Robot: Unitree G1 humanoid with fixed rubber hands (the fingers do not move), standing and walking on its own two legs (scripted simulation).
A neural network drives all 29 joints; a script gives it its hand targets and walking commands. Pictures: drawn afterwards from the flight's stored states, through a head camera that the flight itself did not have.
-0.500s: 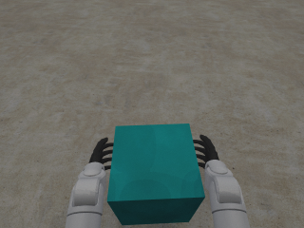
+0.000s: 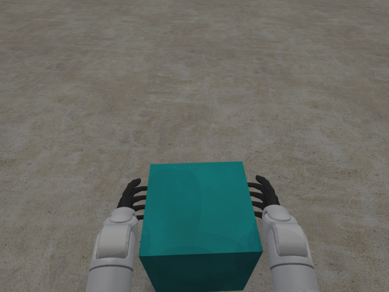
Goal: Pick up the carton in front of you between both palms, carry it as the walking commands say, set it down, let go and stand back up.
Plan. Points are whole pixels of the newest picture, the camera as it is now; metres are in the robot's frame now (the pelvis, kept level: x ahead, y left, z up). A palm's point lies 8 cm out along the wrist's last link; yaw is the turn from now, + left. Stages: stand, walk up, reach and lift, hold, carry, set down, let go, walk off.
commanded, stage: carry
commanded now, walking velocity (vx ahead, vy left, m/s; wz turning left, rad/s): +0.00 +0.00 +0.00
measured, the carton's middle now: (198, 229) +0.29 +0.00 -0.05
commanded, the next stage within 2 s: hold in 0.58 s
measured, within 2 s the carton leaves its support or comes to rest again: neither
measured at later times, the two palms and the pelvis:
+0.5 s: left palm (126, 223) +0.26 +0.15 +0.03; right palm (273, 218) +0.27 -0.15 +0.04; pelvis -0.02 -0.01 +0.00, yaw +0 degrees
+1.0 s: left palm (128, 219) +0.26 +0.14 +0.04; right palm (278, 221) +0.26 -0.16 +0.05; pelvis -0.02 +0.00 +0.00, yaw -2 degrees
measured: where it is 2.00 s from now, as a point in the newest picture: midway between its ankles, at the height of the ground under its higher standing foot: outside the picture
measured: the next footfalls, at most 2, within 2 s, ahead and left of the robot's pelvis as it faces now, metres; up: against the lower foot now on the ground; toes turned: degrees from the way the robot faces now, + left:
none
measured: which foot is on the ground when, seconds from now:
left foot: down 0.00-1.00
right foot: down 0.00-1.00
